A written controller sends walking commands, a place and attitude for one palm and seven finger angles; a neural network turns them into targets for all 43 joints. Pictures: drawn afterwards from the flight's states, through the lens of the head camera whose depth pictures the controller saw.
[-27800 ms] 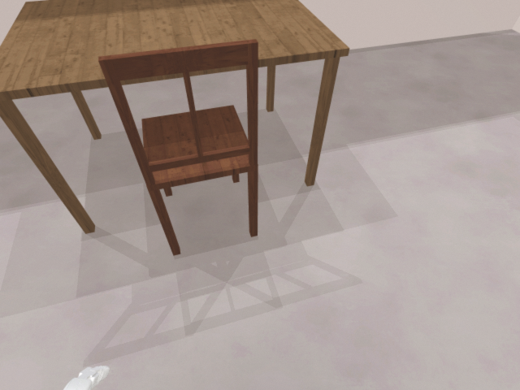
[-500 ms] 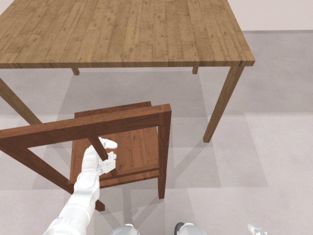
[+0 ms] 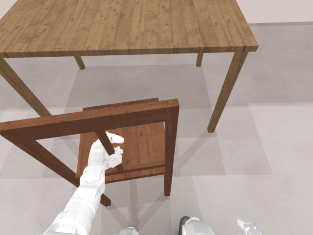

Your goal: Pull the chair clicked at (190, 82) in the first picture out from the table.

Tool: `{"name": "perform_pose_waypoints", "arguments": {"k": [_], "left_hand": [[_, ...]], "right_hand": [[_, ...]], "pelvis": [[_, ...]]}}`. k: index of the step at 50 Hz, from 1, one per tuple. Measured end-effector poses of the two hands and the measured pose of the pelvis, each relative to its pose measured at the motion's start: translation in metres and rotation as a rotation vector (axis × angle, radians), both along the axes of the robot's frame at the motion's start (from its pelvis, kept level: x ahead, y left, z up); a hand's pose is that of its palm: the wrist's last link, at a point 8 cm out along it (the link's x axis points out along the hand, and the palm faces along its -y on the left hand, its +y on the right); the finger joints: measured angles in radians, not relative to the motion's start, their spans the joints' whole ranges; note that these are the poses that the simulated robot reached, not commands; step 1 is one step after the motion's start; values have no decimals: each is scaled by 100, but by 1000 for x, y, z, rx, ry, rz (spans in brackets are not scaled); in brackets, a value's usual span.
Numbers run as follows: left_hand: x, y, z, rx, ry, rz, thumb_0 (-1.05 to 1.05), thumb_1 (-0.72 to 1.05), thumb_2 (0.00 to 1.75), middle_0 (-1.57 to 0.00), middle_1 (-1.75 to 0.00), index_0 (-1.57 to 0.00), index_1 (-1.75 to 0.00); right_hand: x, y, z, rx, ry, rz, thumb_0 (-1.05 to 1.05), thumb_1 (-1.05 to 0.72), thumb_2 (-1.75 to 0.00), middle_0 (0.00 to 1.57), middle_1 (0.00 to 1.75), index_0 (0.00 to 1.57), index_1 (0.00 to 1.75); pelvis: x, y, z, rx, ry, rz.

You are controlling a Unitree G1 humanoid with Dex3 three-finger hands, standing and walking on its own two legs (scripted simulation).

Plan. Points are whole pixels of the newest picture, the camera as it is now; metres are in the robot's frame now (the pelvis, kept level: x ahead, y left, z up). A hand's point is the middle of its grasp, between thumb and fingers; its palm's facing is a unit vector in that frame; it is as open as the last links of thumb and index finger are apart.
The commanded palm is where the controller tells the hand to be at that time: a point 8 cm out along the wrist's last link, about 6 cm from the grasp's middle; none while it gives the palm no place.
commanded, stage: step backward, pulling the chair out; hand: left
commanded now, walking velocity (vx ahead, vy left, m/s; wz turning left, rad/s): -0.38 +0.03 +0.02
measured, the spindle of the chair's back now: (111, 152) +0.35 +0.15 -0.06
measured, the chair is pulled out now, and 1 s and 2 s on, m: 0.24 0.47 0.64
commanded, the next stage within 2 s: stop walking, hand still on the chair in 1.12 s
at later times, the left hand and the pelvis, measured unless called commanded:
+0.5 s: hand (117, 188) +0.24 +0.12 -0.05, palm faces +0.03 -0.98 -0.18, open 4.9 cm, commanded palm +0.20 +0.17 -0.05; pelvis -0.10 -0.01 +0.01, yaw -3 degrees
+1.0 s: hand out of the picture +0.09 +0.11 -0.05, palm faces +0.02 -0.98 -0.18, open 4.9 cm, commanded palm +0.06 +0.17 -0.05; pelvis -0.23 -0.01 +0.01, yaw -4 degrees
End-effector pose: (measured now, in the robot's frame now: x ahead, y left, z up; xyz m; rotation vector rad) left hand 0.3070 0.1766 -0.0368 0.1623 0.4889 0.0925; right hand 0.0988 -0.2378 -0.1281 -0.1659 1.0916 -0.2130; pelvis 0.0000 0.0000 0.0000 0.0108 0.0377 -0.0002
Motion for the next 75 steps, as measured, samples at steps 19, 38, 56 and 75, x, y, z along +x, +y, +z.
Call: {"name": "perform_pose_waypoints", "arguments": {"k": [19,38,56,75], "left_hand": [[-65,0,1,1,3,-19,1,76,84,-37,-125,-50,-145],[-174,-1,1,-54,-4,-104,1,78,84,-32,-129,-50,-145],[-272,-20,4,-7,34,-44,1,76,82,-36,-121,-49,-145],[-384,-13,5,-40,68,-45,3,77,84,-35,-122,-50,-145]], "right_hand": [[-71,-10,16,-13,24,8,1,-90,-90,21,30,20,30],[-148,-2,40,-115,-54,1,1,-90,-90,20,30,20,30],[-278,-34,19,-59,-19,-50,1,-90,-90,21,30,20,30],[-356,8,22,36,-55,12,1,-90,-90,21,30,20,30]], "pelvis": [[-66,-9,13,-46,-6,-43],[-158,17,11,-17,-5,-34],[-268,-7,12,4,-6,-33],[-344,-7,15,-29,-57,-20]]}}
